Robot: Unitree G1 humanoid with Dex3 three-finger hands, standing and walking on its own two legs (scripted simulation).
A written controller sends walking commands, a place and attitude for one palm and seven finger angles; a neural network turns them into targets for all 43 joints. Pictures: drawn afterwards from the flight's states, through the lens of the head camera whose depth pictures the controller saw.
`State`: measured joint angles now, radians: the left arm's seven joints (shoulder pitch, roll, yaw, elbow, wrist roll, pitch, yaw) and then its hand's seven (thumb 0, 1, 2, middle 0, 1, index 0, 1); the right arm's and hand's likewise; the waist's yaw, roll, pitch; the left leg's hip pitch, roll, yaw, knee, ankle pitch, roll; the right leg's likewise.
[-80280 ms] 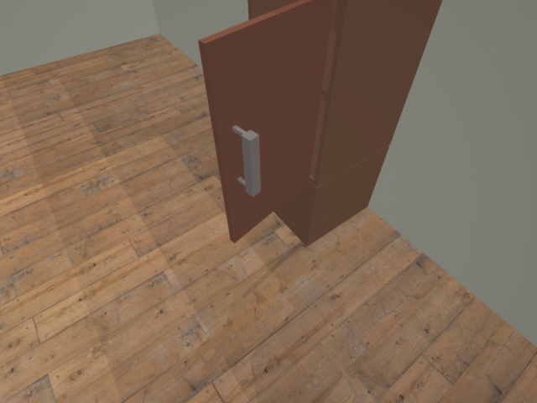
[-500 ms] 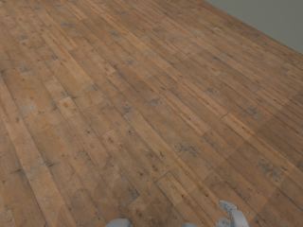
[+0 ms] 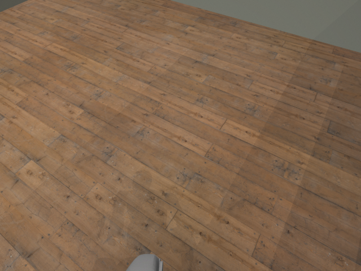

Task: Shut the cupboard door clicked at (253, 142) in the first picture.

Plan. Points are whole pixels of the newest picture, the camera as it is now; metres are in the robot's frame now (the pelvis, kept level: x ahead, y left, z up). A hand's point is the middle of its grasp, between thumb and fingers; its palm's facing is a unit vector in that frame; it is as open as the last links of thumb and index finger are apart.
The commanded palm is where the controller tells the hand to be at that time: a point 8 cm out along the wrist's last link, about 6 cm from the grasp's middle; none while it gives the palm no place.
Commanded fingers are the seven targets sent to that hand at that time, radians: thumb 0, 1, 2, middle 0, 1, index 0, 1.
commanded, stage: turn to face it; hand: left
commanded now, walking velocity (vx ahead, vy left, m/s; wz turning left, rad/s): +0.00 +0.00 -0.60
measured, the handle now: out of the picture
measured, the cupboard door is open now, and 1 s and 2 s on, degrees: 19 19 19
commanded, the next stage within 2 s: none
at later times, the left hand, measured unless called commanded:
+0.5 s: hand (97, 249) +0.18 +0.24 -0.16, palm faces -0.25 -0.94 -0.22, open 7.4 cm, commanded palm none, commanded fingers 0.00 0.90 0.90 -0.20 -0.30 -0.20 -0.30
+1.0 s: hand (143, 251) +0.18 +0.12 -0.15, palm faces -0.53 -0.82 -0.23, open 7.4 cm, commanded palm none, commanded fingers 0.00 0.90 0.90 -0.20 -0.30 -0.20 -0.30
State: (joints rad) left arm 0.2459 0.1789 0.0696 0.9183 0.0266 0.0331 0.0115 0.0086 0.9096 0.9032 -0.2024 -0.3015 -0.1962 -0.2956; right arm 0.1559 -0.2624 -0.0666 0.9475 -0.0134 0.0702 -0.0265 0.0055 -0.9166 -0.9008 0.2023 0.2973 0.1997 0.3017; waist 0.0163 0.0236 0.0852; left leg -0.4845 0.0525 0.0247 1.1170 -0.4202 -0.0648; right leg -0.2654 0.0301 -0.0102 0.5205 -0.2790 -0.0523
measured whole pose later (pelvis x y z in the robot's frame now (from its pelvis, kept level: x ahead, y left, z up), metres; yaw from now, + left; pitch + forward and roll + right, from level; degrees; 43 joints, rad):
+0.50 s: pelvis +0.02 +0.05 +0.01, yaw -18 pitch +0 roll -3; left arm 0.16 0.28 0.11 0.86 0.03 0.09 -0.04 0.01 0.91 0.90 -0.20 -0.30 -0.19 -0.30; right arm 0.20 -0.18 0.00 0.88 -0.03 0.02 -0.03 0.00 -0.91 -0.90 0.21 0.30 0.21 0.30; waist 0.02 -0.02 0.09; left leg -0.23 0.11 0.14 0.48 -0.25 0.01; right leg -0.47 -0.01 -0.01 1.08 -0.45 0.06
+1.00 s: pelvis +0.00 +0.00 +0.00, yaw -34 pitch +1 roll +1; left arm 0.20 0.19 0.05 0.88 0.03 0.04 -0.01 0.01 0.91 0.90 -0.20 -0.30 -0.20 -0.30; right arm 0.17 -0.24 -0.05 0.89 -0.01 0.07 -0.02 0.01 -0.91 -0.90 0.20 0.30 0.20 0.30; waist 0.00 0.02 0.08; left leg -0.50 0.07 0.00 1.01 -0.38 -0.10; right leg -0.25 0.05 0.03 0.49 -0.25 -0.06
